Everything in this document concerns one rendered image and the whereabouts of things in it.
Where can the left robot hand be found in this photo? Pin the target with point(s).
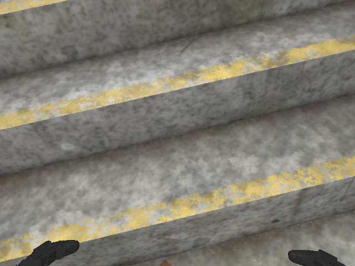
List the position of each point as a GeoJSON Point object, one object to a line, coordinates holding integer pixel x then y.
{"type": "Point", "coordinates": [48, 252]}

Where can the right robot hand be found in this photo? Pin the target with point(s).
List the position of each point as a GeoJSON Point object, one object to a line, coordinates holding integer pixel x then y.
{"type": "Point", "coordinates": [313, 258]}

